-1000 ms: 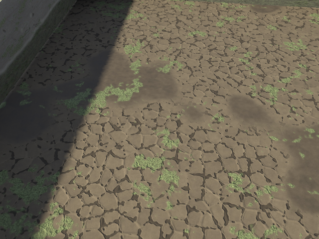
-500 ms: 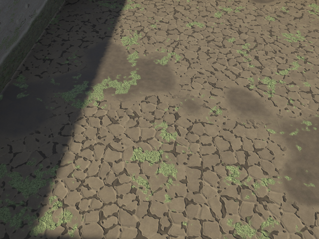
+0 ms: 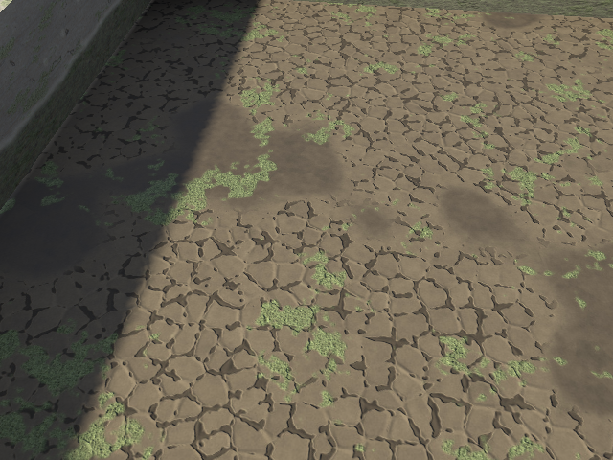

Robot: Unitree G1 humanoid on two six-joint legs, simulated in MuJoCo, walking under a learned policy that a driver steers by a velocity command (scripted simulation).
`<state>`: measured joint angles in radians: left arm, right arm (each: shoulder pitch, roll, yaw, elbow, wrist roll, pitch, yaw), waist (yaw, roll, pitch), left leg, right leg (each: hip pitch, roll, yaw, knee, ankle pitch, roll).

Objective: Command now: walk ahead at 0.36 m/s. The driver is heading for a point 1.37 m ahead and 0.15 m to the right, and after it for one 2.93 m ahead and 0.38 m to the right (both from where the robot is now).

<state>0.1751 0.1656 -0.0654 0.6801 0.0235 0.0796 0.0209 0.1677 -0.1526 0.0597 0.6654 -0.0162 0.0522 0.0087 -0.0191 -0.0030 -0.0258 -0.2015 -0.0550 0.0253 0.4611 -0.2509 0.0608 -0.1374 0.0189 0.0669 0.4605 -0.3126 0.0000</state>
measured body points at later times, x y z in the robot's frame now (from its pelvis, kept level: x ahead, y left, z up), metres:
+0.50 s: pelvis +0.00 +0.00 -0.02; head -0.01 +0.00 +0.43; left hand +0.20 +0.20 -0.10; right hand +0.19 -0.20 -0.10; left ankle +0.00 +0.08 -0.74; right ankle -0.04 -0.12 -0.74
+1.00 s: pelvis +0.00 +0.00 -0.02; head -0.01 +0.00 +0.43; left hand +0.20 +0.19 -0.10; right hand +0.19 -0.20 -0.10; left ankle +0.00 +0.08 -0.74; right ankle -0.04 -0.12 -0.74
